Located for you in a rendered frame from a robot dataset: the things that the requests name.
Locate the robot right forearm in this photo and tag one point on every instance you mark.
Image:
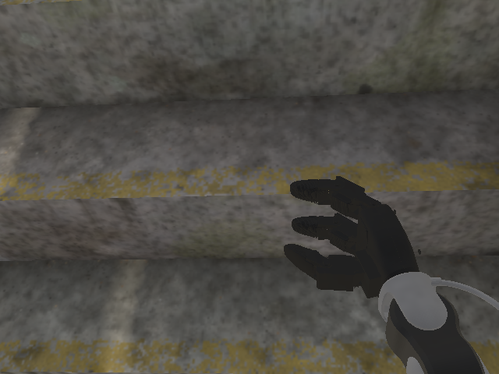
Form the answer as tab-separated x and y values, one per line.
423	328

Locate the robot right hand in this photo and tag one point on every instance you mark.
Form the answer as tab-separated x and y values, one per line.
379	243

